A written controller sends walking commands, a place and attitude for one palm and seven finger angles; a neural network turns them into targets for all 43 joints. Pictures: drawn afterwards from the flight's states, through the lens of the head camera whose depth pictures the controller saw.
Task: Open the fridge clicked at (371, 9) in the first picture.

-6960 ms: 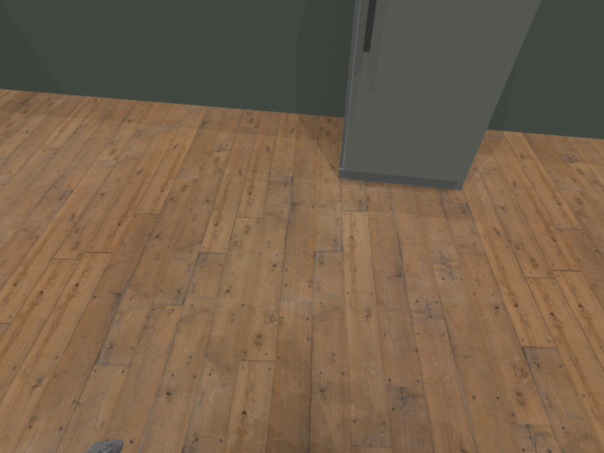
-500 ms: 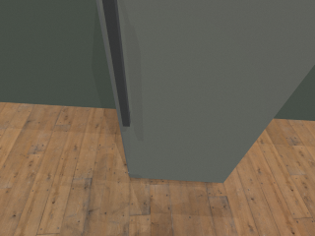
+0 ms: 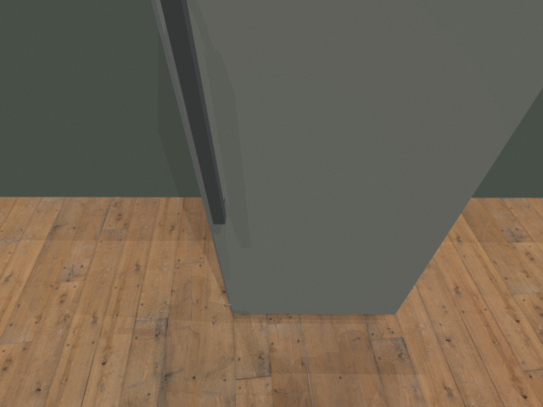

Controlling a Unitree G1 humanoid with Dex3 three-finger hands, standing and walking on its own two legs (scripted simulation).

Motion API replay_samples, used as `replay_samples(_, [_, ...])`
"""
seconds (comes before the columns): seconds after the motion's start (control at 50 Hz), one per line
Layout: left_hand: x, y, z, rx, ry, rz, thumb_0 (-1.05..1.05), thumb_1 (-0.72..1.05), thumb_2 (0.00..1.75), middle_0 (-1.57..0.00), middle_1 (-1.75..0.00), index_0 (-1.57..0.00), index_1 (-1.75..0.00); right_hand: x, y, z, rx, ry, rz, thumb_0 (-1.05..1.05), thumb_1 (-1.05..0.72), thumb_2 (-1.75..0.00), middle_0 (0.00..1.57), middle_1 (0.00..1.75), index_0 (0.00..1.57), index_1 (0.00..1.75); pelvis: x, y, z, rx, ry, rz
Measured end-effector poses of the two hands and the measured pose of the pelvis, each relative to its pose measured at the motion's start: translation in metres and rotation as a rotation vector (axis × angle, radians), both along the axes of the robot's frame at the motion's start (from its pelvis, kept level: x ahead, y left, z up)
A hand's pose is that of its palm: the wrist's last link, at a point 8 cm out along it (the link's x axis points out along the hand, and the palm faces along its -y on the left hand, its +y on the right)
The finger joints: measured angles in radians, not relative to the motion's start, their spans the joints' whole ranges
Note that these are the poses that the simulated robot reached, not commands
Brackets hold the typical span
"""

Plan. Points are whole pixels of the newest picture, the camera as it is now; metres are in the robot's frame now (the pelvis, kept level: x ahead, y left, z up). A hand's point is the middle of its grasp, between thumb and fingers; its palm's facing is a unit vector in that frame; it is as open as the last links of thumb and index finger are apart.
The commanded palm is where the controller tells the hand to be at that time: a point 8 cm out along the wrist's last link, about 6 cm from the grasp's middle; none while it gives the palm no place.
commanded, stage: look again from close up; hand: left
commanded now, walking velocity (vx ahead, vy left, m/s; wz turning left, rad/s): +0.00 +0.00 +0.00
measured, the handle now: (203, 124) +0.51 +0.15 +0.16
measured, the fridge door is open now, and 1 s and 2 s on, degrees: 0 0 0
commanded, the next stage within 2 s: raise the hand to about handle height in 0.96 s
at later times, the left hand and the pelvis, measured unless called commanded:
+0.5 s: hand out of the picture +0.02 +0.14 -0.16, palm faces +0.02 -0.97 -0.25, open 7.3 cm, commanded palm none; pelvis +0.01 -0.04 +0.00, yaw +0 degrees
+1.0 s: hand out of the picture +0.01 +0.13 -0.17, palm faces +0.04 -0.98 -0.21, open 7.4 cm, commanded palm none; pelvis +0.01 -0.05 +0.00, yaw +0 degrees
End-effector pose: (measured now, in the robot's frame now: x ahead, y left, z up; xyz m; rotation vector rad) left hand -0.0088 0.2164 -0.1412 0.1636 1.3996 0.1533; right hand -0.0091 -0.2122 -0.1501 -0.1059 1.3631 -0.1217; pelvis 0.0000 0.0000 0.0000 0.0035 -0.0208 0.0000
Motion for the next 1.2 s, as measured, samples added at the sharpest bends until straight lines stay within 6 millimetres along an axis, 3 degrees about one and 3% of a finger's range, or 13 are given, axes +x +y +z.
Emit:
replay_samples(0.16, [0.01, -0.001, 0.011, 0.042, -0.025, -0.001, 0.01, 0.9, 0.9, -0.2, -0.3, -0.2, -0.3, 0.006, -0.006, -0.009, 0.032, -0.017, 0.002, 0.01, -0.92, -0.89, 0.2, 0.3, 0.2, 0.29, 0.006, -0.01, 0.0, 0.012, -0.011, -0.007])
replay_samples(0.36, [0.025, -0.018, 0.015, 0.052, -0.048, -0.006, 0.01, 0.91, 0.9, -0.2, -0.3, -0.2, -0.3, 0.007, -0.027, -0.01, 0.033, 0.009, 0.008, 0.01, -0.91, -0.9, 0.19, 0.3, 0.2, 0.29, 0.008, -0.029, 0.002, 0.018, -0.006, -0.006])
replay_samples(0.66, [0.022, -0.039, 0.01, 0.03, -0.031, 0.01, 0.01, 0.92, 0.9, -0.2, -0.3, -0.2, -0.3, 0.005, -0.056, -0.002, -0.006, 0.053, 0.015, 0.0, -0.91, -0.9, 0.19, 0.3, 0.2, 0.29, 0.009, -0.049, 0.004, 0.011, -0.001, 0.004])
replay_samples(1.08, [0.016, -0.037, 0.006, 0.017, -0.029, 0.023, 0.01, 0.91, 0.9, -0.2, -0.3, -0.2, -0.3, 0.006, -0.044, 0.001, 0.001, 0.051, 0.018, 0.0, -0.91, -0.9, 0.19, 0.3, 0.2, 0.29, 0.006, -0.045, 0.004, 0.002, 0.003, 0.006])
replay_samples(1.12, [0.04, -0.027, 0.023, 0.04, -0.194, 0.093, 0.02, 0.93, 0.9, -0.21, -0.3, -0.2, -0.3, 0.015, -0.048, 0.005, -0.029, -0.04, 0.015, 0.01, -0.91, -0.89, 0.2, 0.3, 0.2, 0.3, 0.004, -0.043, 0.002, 0.001, 0.001, -0.001])
replay_samples(1.2, [0.112, -0.019, 0.087, 0.078, -0.697, 0.098, 0.03, 0.91, 0.89, -0.21, -0.32, -0.2, -0.32, 0.057, -0.064, 0.018, -0.1, -0.334, 0.002, 0.02, -0.92, -0.89, 0.2, 0.3, 0.2, 0.3, -0.001, -0.035, -0.002, 0.005, 0.018, 0.027])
